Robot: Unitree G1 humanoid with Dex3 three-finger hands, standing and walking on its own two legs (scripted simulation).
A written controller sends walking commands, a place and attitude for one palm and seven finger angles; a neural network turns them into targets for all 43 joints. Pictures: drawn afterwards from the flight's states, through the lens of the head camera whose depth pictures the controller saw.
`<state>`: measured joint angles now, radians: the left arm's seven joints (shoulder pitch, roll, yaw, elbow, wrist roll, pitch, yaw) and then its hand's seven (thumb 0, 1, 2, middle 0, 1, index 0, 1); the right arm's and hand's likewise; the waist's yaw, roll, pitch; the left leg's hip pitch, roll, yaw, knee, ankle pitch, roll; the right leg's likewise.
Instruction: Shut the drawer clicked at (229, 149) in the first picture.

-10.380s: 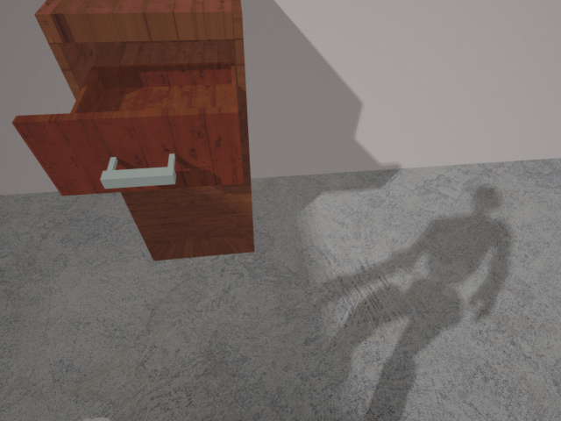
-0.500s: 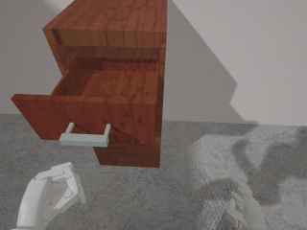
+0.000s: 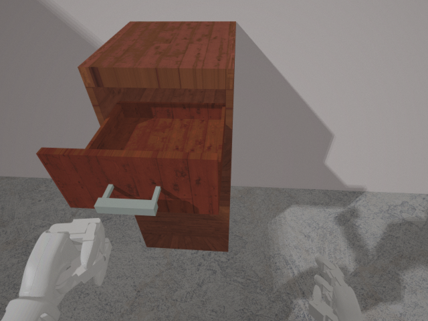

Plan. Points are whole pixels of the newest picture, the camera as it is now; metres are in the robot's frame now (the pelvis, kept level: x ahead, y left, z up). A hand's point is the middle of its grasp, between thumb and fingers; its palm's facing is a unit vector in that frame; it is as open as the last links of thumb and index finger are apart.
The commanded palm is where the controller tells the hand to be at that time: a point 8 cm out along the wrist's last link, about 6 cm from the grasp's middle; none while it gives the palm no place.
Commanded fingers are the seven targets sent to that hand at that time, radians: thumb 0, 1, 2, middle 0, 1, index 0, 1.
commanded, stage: raise the hand and make a fist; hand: left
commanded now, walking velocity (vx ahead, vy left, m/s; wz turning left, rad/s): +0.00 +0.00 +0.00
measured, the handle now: (130, 198) +0.34 +0.23 +0.05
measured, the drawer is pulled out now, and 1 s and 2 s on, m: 0.29 0.29 0.29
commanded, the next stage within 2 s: bring the fist close to the handle in 0.26 s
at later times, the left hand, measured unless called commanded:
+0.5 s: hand (103, 260) +0.17 +0.18 +0.13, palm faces +0.09 -0.99 -0.10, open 3.3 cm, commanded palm +0.13 +0.23 +0.14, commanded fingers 0.00 0.90 0.90 -1.40 -1.60 -1.40 -1.60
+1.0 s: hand (122, 253) +0.20 +0.18 +0.08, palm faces +0.04 -1.00 -0.05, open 3.3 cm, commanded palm +0.18 +0.24 +0.09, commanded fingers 0.00 0.90 0.90 -1.40 -1.60 -1.40 -1.60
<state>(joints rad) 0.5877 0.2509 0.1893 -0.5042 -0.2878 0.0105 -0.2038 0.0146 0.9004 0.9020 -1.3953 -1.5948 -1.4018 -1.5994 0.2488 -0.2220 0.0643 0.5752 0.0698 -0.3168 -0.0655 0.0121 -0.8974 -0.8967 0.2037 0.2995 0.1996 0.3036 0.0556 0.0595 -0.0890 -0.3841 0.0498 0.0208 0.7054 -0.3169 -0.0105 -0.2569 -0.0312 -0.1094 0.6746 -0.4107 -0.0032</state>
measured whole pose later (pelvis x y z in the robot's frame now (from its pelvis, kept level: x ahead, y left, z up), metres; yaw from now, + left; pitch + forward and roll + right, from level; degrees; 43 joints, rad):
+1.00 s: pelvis +0.00 -0.01 -0.01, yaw +0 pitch +3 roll +0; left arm 0.46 0.21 0.19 -0.18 -0.27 -0.20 -0.24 0.02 0.90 0.90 -1.40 -1.60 -1.40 -1.60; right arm 0.25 -0.24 0.01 0.63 0.04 -0.31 -0.06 0.01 -0.90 -0.90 0.20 0.30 0.20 0.30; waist 0.02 0.04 -0.06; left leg -0.47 0.05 0.02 0.74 -0.33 -0.02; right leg -0.35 -0.03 -0.10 0.73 -0.44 -0.01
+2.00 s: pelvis +0.00 -0.01 -0.02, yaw -1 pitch +8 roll +0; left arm 0.31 0.21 0.15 -0.01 -0.24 -0.30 -0.16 0.02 0.90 0.90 -1.40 -1.60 -1.40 -1.60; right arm 0.23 -0.24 0.02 0.57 0.03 -0.15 -0.05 0.01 -0.90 -0.90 0.20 0.30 0.20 0.30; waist -0.01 0.04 -0.09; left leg -0.64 0.06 0.02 0.87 -0.38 -0.02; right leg -0.53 -0.03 -0.10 0.88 -0.49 -0.02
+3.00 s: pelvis -0.01 +0.01 -0.02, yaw -2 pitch +10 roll -1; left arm -0.32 0.29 0.26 0.61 -0.20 -0.33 -0.19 -0.03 0.78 0.88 -1.40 -1.60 -1.40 -1.60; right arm 0.28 -0.25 0.02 0.64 0.03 -0.05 -0.05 0.01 -0.90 -0.90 0.20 0.30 0.20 0.30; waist -0.05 0.02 -0.07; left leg -0.67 0.06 0.04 0.84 -0.34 0.00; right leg -0.56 -0.03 -0.07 0.84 -0.44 0.00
